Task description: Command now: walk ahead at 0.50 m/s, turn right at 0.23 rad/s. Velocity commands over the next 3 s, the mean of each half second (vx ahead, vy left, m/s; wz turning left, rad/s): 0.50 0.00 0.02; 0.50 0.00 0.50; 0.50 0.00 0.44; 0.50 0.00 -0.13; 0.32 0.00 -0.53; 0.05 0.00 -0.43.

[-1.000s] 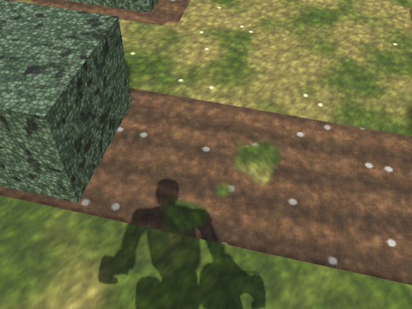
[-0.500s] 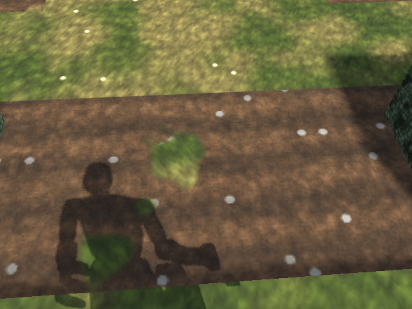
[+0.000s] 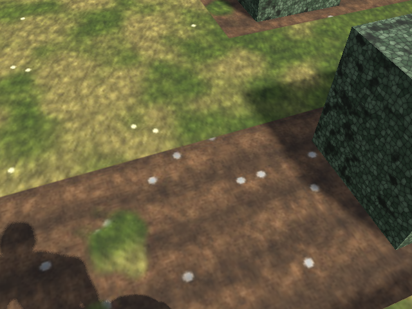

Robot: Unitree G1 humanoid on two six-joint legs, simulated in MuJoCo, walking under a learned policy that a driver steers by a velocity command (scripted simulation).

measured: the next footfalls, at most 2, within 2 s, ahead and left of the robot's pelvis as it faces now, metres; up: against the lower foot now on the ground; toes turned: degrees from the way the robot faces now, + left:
right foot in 0.14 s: +0.21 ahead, -0.14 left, +0.00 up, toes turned -2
left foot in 0.76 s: +0.58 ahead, +0.16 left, -0.15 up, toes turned +13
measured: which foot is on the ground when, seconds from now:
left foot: down 0.00-0.16, up 0.18-0.74, down 0.76-1.00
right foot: up 0.00-0.12, down 0.14-0.76, up 0.78-1.00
